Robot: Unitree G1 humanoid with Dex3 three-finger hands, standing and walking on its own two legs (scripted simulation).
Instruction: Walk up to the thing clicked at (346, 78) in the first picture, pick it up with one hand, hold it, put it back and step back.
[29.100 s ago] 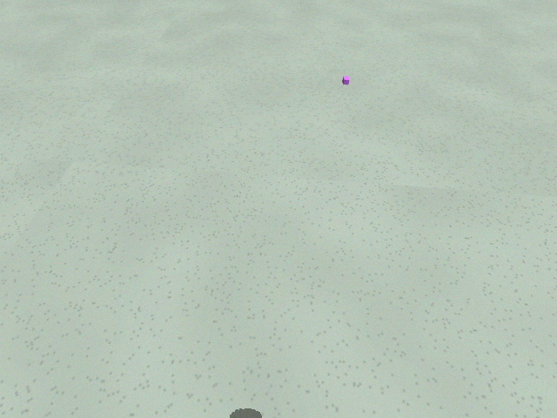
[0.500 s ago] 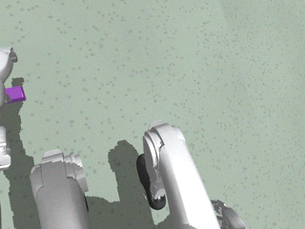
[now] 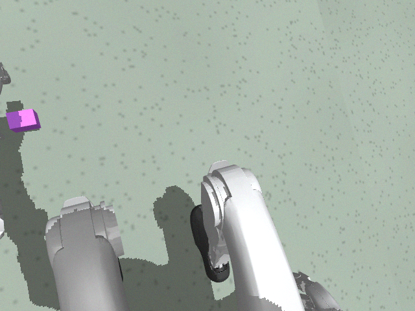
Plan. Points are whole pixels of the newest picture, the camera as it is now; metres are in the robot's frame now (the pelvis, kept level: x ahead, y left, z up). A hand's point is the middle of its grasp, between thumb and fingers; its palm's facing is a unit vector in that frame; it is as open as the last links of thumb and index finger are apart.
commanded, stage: close in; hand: left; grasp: from above
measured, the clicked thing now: (24, 120) +0.51 +0.27 -0.30
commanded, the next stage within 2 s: rest palm in 0.16 s
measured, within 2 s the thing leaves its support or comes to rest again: neither
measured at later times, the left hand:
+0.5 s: hand (15, 121) +0.49 +0.26 -0.23, palm faces -0.50 -0.06 -0.87, open 11.9 cm
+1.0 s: hand (16, 124) +0.49 +0.27 -0.27, palm faces -0.48 -0.10 -0.87, open 11.9 cm
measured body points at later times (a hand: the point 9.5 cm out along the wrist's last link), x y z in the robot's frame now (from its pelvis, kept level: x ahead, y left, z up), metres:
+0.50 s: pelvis +0.00 +0.01 -0.01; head +0.28 +0.09 +0.34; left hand +0.51 +0.26 -0.18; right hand +0.01 -0.25 -0.07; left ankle +0.07 +0.13 -0.29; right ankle +0.11 -0.13 -0.29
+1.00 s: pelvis +0.00 +0.01 -0.01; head +0.30 +0.11 +0.31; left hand +0.51 +0.27 -0.22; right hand +0.01 -0.24 -0.06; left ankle +0.07 +0.13 -0.29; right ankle +0.11 -0.13 -0.29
